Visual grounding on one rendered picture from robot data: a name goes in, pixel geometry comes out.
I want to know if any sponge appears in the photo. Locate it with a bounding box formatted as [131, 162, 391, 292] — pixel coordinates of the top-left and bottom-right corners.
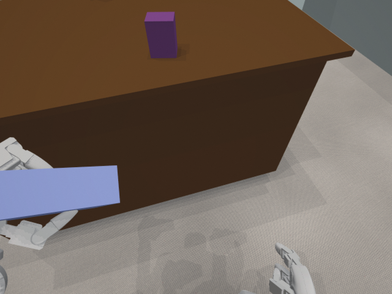
[0, 165, 120, 221]

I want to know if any left robot hand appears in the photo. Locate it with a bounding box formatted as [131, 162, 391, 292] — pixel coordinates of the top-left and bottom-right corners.
[0, 137, 78, 250]

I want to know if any right robot hand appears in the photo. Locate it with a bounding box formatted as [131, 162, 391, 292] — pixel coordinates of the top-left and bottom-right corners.
[269, 243, 316, 294]

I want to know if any table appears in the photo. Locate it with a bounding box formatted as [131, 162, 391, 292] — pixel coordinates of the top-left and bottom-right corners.
[0, 0, 355, 239]

